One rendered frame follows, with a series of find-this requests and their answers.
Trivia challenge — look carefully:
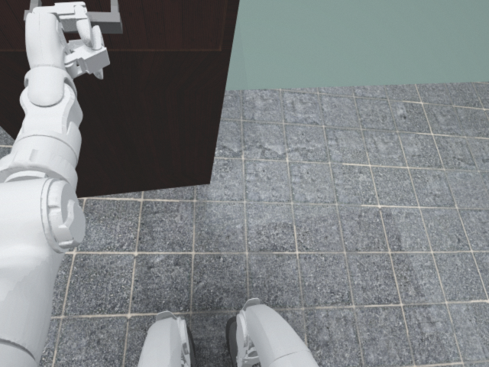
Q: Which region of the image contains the left robot forearm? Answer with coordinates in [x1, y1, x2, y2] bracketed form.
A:
[0, 67, 83, 192]

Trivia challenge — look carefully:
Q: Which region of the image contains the robot right thigh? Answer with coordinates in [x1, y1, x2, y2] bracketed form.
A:
[236, 304, 319, 367]

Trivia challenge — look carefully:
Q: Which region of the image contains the robot left thigh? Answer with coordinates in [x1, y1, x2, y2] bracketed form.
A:
[138, 317, 189, 367]

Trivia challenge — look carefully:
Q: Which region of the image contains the robot left hand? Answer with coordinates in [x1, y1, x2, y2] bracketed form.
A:
[25, 2, 110, 80]

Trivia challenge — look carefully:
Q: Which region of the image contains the robot thigh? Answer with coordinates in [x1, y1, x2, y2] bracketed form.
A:
[138, 317, 189, 367]
[236, 304, 319, 367]

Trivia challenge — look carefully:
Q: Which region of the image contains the robot left upper arm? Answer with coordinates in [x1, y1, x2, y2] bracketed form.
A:
[0, 177, 86, 367]

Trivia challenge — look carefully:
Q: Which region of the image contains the drawer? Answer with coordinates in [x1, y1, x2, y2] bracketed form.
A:
[0, 0, 225, 49]

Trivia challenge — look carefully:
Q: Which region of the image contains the cabinet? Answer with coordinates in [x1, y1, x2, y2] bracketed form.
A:
[0, 0, 240, 198]

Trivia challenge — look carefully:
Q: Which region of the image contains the handle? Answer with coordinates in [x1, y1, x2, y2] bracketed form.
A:
[24, 0, 123, 34]

